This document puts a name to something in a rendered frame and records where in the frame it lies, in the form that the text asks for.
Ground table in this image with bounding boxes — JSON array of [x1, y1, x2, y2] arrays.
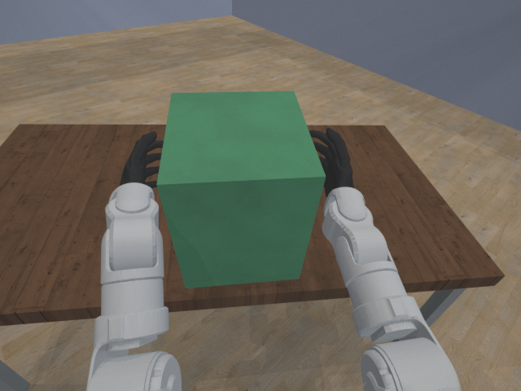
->
[[0, 124, 505, 391]]

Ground left robot forearm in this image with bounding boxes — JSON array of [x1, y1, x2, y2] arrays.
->
[[86, 182, 169, 391]]

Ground robot left hand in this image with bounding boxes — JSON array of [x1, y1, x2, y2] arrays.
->
[[120, 131, 164, 189]]

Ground robot right upper arm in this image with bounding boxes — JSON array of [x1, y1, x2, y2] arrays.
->
[[361, 337, 460, 391]]

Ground robot left upper arm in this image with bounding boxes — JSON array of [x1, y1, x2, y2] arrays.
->
[[88, 351, 182, 391]]

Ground right robot forearm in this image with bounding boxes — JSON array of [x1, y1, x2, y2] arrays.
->
[[322, 187, 462, 391]]

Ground carton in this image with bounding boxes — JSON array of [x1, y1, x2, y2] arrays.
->
[[156, 91, 326, 288]]

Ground robot right hand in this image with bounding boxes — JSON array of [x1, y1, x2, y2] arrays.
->
[[309, 128, 354, 198]]

